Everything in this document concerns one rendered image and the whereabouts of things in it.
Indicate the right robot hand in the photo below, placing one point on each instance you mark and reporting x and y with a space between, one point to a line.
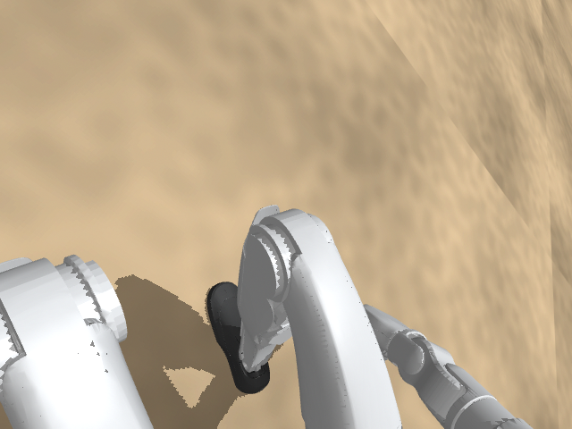
385 327

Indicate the right robot arm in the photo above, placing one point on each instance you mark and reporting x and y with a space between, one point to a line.
453 396

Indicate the right robot foot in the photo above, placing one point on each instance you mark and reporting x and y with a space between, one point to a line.
225 320

